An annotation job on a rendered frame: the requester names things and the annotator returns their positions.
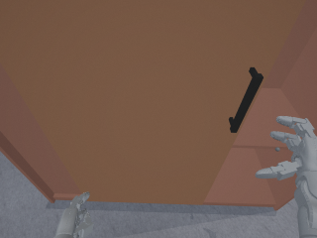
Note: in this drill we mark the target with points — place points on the right robot hand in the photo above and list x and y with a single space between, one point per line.
305 149

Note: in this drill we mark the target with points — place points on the handle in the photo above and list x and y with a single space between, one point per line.
253 87

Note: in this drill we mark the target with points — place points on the right robot forearm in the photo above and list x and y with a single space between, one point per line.
306 198

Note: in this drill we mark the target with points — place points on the wardrobe door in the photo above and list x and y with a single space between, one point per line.
135 96
20 127

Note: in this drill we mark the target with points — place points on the left robot hand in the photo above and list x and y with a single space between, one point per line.
71 217

